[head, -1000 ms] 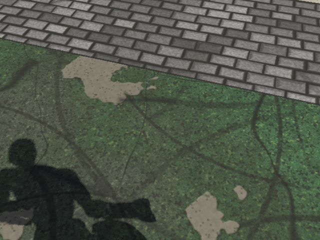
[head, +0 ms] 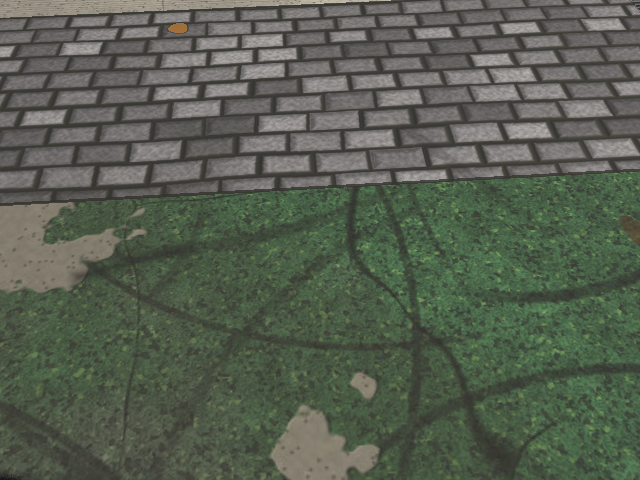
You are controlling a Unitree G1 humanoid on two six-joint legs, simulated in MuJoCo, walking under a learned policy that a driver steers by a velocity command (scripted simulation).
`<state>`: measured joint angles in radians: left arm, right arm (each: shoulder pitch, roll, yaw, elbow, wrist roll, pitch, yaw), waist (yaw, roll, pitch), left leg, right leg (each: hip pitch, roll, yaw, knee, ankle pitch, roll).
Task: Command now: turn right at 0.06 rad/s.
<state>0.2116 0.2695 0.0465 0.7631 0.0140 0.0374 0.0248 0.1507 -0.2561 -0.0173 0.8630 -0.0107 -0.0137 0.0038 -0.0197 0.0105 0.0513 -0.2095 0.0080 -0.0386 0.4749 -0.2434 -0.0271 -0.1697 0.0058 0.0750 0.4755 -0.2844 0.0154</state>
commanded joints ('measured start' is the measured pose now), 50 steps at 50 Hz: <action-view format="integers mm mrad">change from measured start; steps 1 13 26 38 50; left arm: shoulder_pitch -26 2 24 -85 -273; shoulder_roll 114 97 83 30 10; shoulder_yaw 23 4 -8 -12 -7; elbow -45 51 158 98 30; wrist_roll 5 -3 -10 -30 -35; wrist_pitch -31 -57 -55 -94 -137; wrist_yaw -5 0 2 -4 -48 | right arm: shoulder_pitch -26 15 58 391 340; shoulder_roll -125 -125 -117 -187 -119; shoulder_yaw -29 -34 -30 -60 -17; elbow -38 69 149 236 164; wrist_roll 0 4 8 26 7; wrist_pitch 1 13 16 -78 -68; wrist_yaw -12 -34 -48 -1 -18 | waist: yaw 1 1 4 -115 -68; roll -76 -29 -19 206 75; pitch -45 -23 -25 0 68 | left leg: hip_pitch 19 37 38 326 210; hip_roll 22 25 22 226 174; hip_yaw -6 -12 -6 -363 -84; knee -36 -47 -51 -234 -372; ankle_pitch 92 115 138 -249 300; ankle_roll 5 -11 -8 185 197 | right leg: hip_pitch -27 -52 -40 -435 -526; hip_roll -65 -45 -21 30 -69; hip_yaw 69 55 19 -55 -114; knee -90 -94 -90 290 241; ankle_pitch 150 130 163 -159 240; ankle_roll -41 -41 -38 -50 -8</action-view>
